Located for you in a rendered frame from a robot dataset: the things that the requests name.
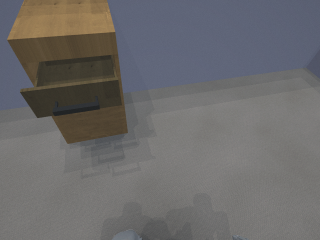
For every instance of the drawer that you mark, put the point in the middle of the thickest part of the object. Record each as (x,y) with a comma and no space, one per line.
(71,82)

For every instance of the cabinet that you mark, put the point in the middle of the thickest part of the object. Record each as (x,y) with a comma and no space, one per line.
(49,30)

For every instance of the handle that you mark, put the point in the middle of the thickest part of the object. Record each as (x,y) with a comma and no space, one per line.
(77,108)

